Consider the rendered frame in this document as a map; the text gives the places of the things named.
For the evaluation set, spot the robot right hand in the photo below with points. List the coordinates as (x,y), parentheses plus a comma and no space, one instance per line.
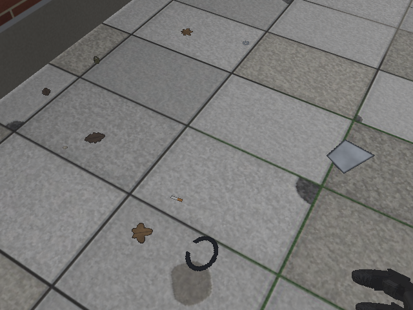
(394,284)

